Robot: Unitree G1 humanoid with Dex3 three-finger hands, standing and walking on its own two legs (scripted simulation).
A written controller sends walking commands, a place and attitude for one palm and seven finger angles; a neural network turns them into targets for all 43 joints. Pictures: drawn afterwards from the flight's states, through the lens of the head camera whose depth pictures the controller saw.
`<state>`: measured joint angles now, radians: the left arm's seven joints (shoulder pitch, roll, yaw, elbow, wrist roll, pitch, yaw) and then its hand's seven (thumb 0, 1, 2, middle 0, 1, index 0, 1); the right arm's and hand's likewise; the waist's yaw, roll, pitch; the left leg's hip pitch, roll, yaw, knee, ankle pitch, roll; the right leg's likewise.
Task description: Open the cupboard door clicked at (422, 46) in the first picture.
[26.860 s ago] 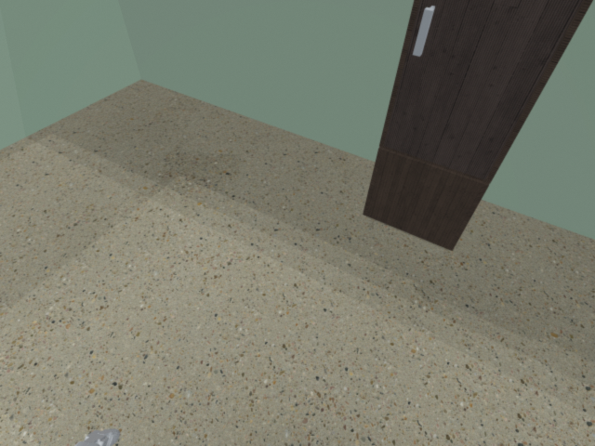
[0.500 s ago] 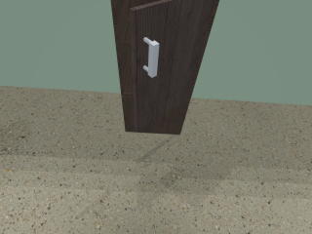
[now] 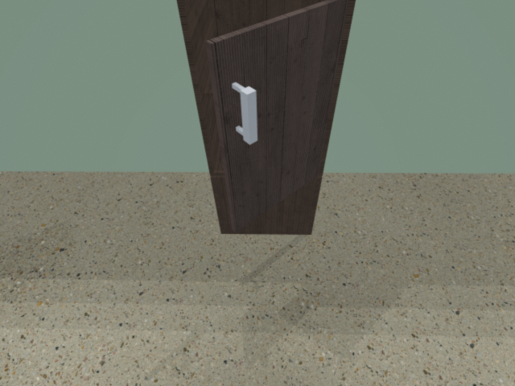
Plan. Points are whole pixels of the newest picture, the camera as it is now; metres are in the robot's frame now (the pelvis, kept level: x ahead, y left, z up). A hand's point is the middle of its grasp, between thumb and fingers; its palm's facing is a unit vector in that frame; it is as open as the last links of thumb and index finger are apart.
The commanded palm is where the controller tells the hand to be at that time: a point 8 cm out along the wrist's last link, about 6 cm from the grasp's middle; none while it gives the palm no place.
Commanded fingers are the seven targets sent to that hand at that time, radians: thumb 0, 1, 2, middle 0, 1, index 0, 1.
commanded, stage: let the arm hang, fingers relaxed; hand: left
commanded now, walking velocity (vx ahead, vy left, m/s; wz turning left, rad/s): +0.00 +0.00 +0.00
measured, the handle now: (243, 113) +0.63 +0.06 +0.09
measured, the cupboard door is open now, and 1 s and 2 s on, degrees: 42 42 42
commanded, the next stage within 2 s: look to check the result in 0.26 s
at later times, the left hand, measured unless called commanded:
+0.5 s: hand out of the picture +0.01 +0.16 -0.17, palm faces +0.03 -0.98 -0.20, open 7.4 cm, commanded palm none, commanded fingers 0.00 0.90 0.90 -0.20 -0.30 -0.20 -0.30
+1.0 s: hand out of the picture +0.04 +0.16 -0.17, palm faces +0.02 -0.98 -0.21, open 7.4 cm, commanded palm none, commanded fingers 0.00 0.90 0.90 -0.20 -0.30 -0.20 -0.30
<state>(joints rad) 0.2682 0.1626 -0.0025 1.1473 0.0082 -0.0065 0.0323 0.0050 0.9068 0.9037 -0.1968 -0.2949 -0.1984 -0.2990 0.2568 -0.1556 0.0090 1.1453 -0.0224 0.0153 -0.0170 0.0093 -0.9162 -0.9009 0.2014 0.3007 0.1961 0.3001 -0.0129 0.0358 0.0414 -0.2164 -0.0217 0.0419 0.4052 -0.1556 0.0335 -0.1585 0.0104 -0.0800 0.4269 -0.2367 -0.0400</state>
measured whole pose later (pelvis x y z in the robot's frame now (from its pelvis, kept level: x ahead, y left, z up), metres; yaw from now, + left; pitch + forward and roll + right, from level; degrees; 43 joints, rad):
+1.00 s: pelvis +0.04 -0.02 +0.00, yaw +0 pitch -1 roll +1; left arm 0.25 0.16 0.00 1.15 0.01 -0.02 0.03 0.00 0.90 0.90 -0.20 -0.30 -0.20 -0.30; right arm 0.22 -0.17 0.01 1.16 -0.02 0.00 -0.03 0.00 -0.91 -0.90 0.20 0.30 0.19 0.30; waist -0.01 0.01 0.05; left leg -0.15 -0.01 0.03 0.37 -0.19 0.01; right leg -0.08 0.03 -0.09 0.36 -0.26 -0.06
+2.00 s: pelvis +0.01 -0.03 -0.01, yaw -30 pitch +2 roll -1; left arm 0.20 0.22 0.07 0.94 0.02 0.05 0.00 0.01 0.90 0.90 -0.20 -0.30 -0.20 -0.30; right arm 0.08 -0.21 -0.05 0.87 0.00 0.01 -0.03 0.00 -0.91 -0.90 0.20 0.30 0.19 0.30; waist 0.02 -0.04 0.10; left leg -0.29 0.02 0.02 0.56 -0.31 -0.02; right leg -0.37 0.09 0.16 0.59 -0.27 0.01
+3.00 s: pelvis +0.10 -0.14 +0.00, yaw -66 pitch +2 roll -2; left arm 0.14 0.24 0.09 0.94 0.03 0.03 -0.06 0.01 0.91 0.90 -0.19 -0.29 -0.20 -0.30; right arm 0.41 -0.15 -0.01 0.97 -0.03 -0.07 -0.03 0.00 -0.91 -0.90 0.20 0.30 0.20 0.30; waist -0.01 -0.03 0.08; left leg -0.04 0.08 0.20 0.36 -0.35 0.00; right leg -0.65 -0.03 -0.04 1.14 -0.23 0.01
